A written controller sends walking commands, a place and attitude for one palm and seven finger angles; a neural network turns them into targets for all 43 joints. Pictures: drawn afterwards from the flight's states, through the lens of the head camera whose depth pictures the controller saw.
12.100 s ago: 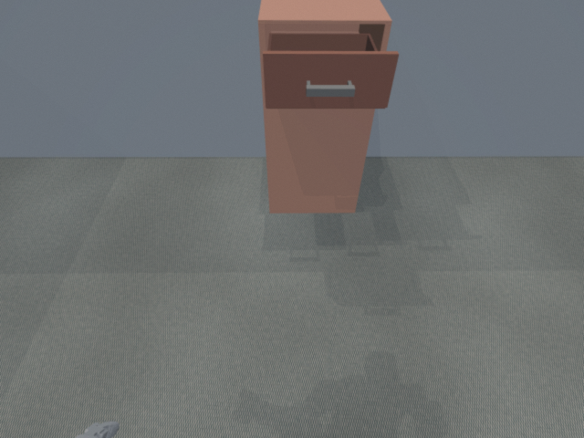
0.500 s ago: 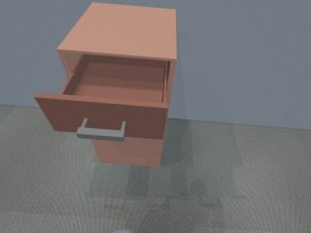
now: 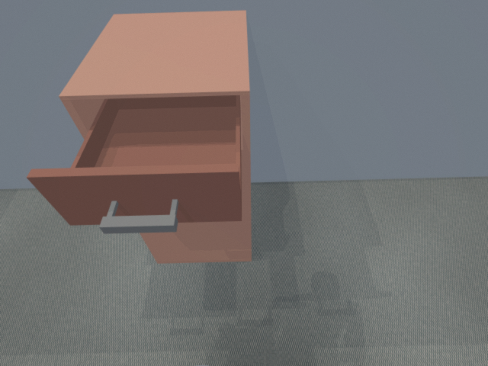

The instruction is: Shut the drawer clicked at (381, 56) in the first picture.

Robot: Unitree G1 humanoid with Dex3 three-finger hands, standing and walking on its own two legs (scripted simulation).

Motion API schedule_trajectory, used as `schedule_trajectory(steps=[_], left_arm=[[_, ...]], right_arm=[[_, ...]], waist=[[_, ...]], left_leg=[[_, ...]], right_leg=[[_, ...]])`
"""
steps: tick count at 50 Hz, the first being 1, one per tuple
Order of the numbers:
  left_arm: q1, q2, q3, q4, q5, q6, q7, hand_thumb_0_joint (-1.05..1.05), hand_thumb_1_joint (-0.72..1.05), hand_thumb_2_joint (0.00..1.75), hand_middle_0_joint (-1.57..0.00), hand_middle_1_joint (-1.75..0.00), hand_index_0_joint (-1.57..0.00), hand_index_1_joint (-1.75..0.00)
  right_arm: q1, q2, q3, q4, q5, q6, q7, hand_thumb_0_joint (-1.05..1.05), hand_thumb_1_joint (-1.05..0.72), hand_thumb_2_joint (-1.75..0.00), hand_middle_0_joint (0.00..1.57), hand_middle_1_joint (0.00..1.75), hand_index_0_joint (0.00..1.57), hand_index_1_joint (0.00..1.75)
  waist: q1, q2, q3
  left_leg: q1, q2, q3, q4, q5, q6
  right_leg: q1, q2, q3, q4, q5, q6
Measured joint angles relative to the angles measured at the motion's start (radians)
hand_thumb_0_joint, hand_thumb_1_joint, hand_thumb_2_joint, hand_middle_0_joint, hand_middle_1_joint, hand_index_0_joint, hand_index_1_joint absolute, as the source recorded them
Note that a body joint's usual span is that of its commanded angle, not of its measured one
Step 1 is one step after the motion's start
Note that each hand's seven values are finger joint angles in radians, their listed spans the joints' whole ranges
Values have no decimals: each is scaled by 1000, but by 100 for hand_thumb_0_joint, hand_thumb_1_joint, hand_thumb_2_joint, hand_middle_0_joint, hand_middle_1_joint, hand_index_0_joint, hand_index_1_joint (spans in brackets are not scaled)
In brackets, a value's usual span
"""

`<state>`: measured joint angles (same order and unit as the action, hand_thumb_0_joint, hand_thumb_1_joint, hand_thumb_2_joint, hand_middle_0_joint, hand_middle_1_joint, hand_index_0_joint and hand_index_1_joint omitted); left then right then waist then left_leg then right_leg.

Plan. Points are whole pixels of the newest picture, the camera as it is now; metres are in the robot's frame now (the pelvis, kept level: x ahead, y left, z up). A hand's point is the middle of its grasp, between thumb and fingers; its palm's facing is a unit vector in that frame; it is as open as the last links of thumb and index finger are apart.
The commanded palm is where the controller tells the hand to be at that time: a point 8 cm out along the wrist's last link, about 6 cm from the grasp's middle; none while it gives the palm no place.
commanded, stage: come to a stop and stand still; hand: left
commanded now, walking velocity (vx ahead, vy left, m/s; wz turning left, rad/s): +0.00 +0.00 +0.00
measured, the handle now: (142, 214) +0.37 +0.21 +0.01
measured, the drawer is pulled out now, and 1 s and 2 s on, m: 0.23 0.23 0.23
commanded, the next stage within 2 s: look again from close up in 0.50 s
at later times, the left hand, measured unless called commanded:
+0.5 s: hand out of the picture -0.07 +0.17 -0.16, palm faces +0.06 -0.98 -0.19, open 7.3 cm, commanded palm none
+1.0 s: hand out of the picture +0.03 +0.17 -0.16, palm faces +0.04 -0.97 -0.23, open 7.3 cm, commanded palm none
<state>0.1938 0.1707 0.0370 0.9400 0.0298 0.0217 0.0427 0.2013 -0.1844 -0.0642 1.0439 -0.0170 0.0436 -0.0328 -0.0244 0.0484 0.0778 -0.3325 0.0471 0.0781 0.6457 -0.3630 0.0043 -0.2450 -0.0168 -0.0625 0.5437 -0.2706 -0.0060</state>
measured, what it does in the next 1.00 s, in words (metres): steps on the spot: left foot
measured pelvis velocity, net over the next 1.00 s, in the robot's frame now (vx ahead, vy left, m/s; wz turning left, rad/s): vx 0.00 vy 0.00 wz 0.00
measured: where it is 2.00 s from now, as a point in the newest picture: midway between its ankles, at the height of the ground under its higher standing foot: outside the picture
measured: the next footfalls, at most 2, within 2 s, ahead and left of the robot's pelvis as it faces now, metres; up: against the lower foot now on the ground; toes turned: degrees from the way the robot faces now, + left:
left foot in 0.18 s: +0.02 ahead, +0.10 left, +0.00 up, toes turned +4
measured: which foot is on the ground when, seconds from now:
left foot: up 0.00-0.16, down 0.18-1.00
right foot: down 0.00-1.00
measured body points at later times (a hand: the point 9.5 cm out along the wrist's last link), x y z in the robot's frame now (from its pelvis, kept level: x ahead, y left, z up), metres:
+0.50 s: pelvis -0.03 +0.00 +0.01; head -0.03 +0.00 +0.46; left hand -0.07 +0.22 -0.15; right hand -0.02 -0.22 -0.15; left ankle -0.02 +0.09 -0.73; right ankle +0.02 -0.12 -0.73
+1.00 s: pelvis +0.00 +0.00 +0.00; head -0.02 -0.01 +0.45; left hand +0.02 +0.23 -0.15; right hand +0.03 -0.23 -0.15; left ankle -0.02 +0.09 -0.73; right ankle +0.02 -0.12 -0.73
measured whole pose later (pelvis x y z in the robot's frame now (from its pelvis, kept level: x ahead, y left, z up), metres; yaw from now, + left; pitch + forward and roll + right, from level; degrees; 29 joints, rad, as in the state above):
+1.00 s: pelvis +0.00 +0.00 +0.00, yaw +0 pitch -2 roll +0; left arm 0.30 0.16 -0.01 1.02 0.02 -0.02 0.05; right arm 0.27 -0.17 -0.01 1.05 -0.02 -0.01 -0.03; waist 0.00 0.01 -0.02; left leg -0.18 0.00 0.08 0.52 -0.31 0.03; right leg -0.24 -0.02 -0.06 0.53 -0.26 -0.01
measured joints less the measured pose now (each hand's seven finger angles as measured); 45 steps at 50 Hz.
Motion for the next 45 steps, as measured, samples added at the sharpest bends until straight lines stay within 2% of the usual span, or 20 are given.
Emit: schedule_trajectory(steps=[2, 5, 8, 9, 12, 14, 24, 31, 34, 37, 41, 45], left_arm=[[6, -13, -10, 5, 1, 2, 0, 0, 91, 90, -20, -29, -19, -29], [10, -26, -16, 14, 0, 4, 0, 0, 91, 90, -20, -30, -19, -29], [13, -25, -14, 21, -6, 4, 3, 0, 92, 90, -20, -30, -20, -30], [13, -22, -14, 25, -10, 5, 2, 0, 92, 90, -20, -30, -20, -30], [15, -3, -3, 49, -18, 8, 3, -1, 94, 90, -21, -30, -20, -30], [29, 3, -5, 65, -14, 6, 0, -1, 94, 90, -21, -30, -20, -30], [153, -24, -27, 159, -6, -7, -5, 0, 92, 90, -20, -30, -19, -29], [211, -46, -44, 188, -7, -13, -6, 0, 91, 90, -20, -30, -19, -29], [214, -38, -55, 161, 0, -12, -7, 0, 91, 90, -20, -30, -20, -29], [217, -36, -55, 139, 1, -19, -2, 0, 91, 90, -20, -30, -20, -30], [203, -27, -50, 122, -6, -27, 4, 0, 91, 90, -20, -30, -20, -30], [164, -20, -48, 105, -10, -36, 7, 0, 91, 90, -20, -30, -19, -29]], right_arm=[[5, -2, -4, 3, 1, 13, 2, 1, -91, -90, 20, 30, 20, 30], [16, 6, 1, 10, 1, 15, 7, 1, -91, -90, 20, 30, 20, 30], [35, 23, 13, 18, 3, 2, 9, 0, -91, -90, 20, 30, 20, 30], [41, 29, 17, 23, 3, -5, 8, 0, -91, -90, 20, 30, 20, 30], [55, 56, 34, 48, -5, -16, 6, 1, -91, -90, 20, 30, 20, 30], [65, 61, 41, 62, -6, -18, 9, 1, -91, -90, 20, 30, 20, 30], [67, 49, 45, 90, -1, -21, 11, 1, -92, -90, 20, 30, 20, 30], [75, 52, 51, 79, -5, -24, 12, 1, -91, -90, 20, 30, 20, 30], [93, 46, 43, 27, -10, -33, 9, 1, -91, -90, 20, 30, 20, 30], [99, 28, 39, 4, -8, -28, 5, 1, -91, -90, 20, 30, 20, 30], [95, 17, 40, -8, -4, -32, 3, 1, -91, -90, 20, 30, 20, 30], [84, 13, 47, -6, 0, -49, 2, 1, -92, -90, 20, 30, 20, 30]], waist=[[-6, 8, -9], [-6, -1, -18], [-1, -19, -26], [-1, -27, -27], [18, -74, -26], [27, -83, -35], [39, -54, -55], [38, -59, -54], [28, -57, -56], [29, -31, -80], [26, -23, -113], [24, -31, -118]], left_leg=[[-24, -12, -26, 97, -66, -5], [-16, -17, -33, 163, -74, -12], [65, -13, -27, 15, 0, -18], [93, -14, -29, -51, 41, -12], [117, -34, -12, -100, 76, 23], [133, -42, -6, -141, 96, 30], [159, -60, -3, -237, 153, 32], [157, -59, 4, -244, 152, 30], [112, -63, -5, -182, 125, 29], [86, -52, -13, -118, 83, 27], [88, -46, -14, -92, 55, 24], [119, -45, -6, -107, 49, 23]], right_leg=[[3, 4, -11, -10, 9, -8], [5, 10, -19, -28, 28, -14], [-7, 18, -29, -22, 34, -13], [-16, 19, -32, -9, 31, -10], [-3, 3, -16, -38, 56, 2], [8, -2, -10, -72, 78, 5], [26, -14, -7, -144, 119, 8], [11, -12, 1, -133, 110, 2], [-33, -19, -4, -63, 76, -4], [-47, -12, -11, -24, 46, -3], [-43, -6, -11, -2, 18, -4], [-22, -4, -3, -5, 11, -4]])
